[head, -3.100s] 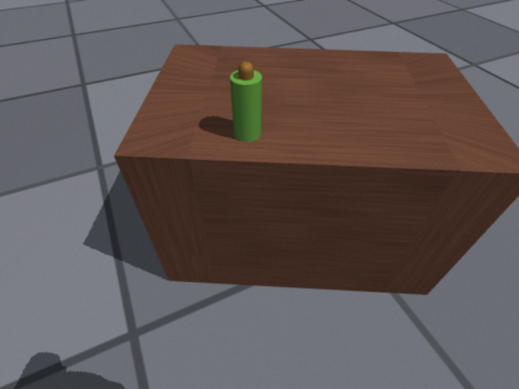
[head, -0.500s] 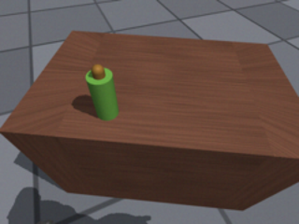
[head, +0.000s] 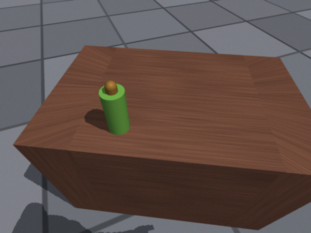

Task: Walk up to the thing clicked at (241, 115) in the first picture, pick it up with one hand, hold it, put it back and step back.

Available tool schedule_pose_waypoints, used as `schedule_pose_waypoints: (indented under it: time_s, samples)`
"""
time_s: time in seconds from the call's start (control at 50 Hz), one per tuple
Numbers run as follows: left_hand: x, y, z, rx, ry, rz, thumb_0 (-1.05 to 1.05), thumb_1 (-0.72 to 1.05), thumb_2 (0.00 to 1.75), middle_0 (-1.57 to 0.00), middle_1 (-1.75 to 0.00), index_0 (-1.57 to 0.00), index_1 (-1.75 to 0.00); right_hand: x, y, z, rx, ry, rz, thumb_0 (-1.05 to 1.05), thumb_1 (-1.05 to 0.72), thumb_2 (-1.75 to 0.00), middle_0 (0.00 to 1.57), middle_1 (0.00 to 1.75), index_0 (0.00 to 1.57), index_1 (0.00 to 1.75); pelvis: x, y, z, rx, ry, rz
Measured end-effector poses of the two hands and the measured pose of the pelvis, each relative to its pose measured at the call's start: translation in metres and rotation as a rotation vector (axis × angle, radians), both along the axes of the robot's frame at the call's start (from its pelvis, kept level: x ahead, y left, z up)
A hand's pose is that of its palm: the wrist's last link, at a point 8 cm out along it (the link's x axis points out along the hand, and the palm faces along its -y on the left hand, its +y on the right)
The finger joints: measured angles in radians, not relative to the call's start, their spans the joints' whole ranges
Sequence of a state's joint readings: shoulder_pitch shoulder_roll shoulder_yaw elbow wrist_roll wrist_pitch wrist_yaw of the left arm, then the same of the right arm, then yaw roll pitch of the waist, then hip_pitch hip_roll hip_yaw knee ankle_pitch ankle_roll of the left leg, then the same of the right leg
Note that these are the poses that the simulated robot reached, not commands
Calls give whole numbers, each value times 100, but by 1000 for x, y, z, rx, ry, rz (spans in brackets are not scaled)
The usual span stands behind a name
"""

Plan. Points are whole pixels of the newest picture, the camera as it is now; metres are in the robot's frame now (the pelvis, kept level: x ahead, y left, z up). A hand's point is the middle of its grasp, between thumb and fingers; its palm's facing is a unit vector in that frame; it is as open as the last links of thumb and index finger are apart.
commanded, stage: walk up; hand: left
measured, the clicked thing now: (115, 106) +0.49 +0.17 +0.02
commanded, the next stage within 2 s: stand in 0.42 s
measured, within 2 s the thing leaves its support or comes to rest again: neither
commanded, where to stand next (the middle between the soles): +0.06 +0.01 m, yaw -1 degrees
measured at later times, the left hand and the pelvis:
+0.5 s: hand out of the picture +0.09 +0.25 -0.15, palm faces -0.01 -0.93 -0.36, open 7.4 cm; pelvis +0.01 -0.01 +0.00, yaw +0 degrees
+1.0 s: hand out of the picture +0.11 +0.23 -0.15, palm faces -0.01 -0.94 -0.35, open 7.4 cm; pelvis +0.03 -0.02 +0.00, yaw +0 degrees
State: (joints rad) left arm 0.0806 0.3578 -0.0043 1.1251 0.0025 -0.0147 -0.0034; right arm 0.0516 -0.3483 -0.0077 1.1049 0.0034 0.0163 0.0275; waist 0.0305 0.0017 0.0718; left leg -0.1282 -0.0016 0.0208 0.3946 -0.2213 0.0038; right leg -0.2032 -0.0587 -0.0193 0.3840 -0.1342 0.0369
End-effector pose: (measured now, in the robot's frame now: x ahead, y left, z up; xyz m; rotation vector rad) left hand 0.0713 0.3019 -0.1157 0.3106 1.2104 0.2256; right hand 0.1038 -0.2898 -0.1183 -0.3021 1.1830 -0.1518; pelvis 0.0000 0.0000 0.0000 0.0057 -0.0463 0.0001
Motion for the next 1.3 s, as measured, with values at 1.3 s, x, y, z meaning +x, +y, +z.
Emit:
schedule_pose_waypoints:
  time_s: [1.3]
  samples:
    - [30,-26,4,-4,19,-2,1,90,89,-20,-30,-20,-30,-3,-29,-1,-21,59,-21,0,-91,-90,20,30,21,30,30,-24,4,-5,16,8]
